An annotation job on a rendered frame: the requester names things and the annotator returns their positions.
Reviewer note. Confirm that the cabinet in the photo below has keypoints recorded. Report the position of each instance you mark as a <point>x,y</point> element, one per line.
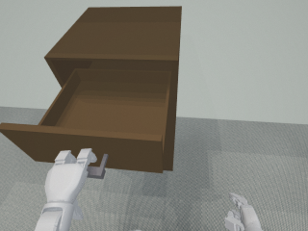
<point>124,38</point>

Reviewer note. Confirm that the left robot hand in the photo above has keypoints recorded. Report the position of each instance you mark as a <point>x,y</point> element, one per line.
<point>67,177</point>

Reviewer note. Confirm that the right robot hand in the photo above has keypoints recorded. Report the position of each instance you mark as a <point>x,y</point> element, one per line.
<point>239,221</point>

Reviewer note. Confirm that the drawer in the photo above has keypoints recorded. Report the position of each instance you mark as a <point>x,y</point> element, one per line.
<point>119,112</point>

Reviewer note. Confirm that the handle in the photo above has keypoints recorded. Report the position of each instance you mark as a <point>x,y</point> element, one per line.
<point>98,172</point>

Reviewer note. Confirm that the left robot forearm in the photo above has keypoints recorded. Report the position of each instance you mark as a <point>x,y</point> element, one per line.
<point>55,216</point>

